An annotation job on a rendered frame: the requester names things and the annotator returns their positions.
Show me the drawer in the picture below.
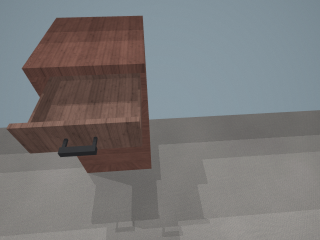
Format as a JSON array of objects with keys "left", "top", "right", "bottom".
[{"left": 6, "top": 73, "right": 143, "bottom": 154}]

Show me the cabinet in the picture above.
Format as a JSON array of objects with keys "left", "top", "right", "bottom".
[{"left": 22, "top": 15, "right": 152, "bottom": 173}]

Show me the handle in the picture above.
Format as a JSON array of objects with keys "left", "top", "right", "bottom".
[{"left": 58, "top": 136, "right": 98, "bottom": 157}]

